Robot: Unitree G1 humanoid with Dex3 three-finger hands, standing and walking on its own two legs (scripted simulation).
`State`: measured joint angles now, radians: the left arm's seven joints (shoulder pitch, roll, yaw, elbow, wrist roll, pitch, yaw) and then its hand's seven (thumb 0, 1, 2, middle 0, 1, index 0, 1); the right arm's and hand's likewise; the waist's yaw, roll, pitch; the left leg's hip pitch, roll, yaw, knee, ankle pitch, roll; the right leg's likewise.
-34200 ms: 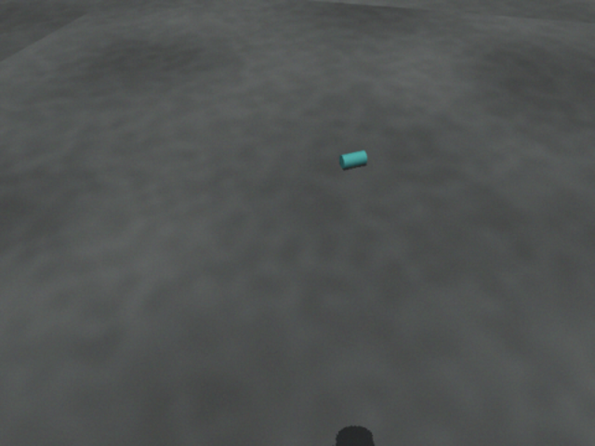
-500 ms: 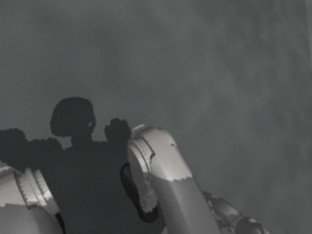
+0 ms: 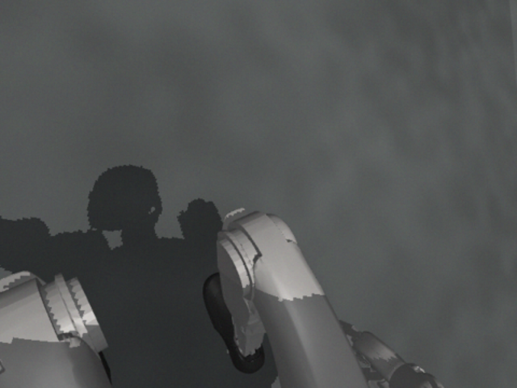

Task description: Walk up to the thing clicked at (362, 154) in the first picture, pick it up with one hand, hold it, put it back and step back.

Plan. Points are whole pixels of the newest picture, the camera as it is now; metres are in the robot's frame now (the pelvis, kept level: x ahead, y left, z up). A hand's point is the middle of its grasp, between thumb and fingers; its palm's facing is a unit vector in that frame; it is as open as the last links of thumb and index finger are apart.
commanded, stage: settle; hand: left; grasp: from above
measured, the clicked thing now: out of the picture +0.44 +0.35 -0.27
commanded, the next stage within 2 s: lift in 0.64 s
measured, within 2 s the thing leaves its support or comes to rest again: leaves its support in 0.08 s
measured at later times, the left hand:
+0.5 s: hand out of the picture +0.42 +0.36 -0.15, palm faces -0.46 -0.10 -0.88, open 9.5 cm
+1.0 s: hand out of the picture +0.41 +0.35 -0.09, palm faces -0.47 -0.13 -0.87, open 9.5 cm
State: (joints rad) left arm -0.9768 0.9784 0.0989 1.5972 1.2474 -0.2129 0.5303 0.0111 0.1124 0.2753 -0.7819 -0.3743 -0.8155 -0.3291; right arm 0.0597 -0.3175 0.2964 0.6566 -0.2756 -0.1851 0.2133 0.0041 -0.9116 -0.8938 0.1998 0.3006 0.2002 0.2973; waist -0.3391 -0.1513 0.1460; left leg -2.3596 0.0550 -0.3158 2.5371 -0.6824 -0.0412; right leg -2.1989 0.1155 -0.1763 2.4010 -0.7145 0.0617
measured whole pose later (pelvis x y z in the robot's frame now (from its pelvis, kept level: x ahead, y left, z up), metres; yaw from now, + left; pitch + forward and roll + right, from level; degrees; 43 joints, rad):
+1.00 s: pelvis -0.01 -0.01 +0.05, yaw +7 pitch +33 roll -9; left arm -0.84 0.74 0.04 1.15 1.14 -0.13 0.14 0.01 0.10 0.28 -0.80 -0.36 -0.83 -0.32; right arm 0.18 -0.27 0.07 0.66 -0.09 0.03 0.10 0.01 -0.92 -0.90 0.20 0.30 0.20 0.30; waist -0.21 0.00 -0.06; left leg -2.28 0.05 -0.17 2.30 -0.62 -0.02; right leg -2.14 0.06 -0.08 2.25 -0.70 0.04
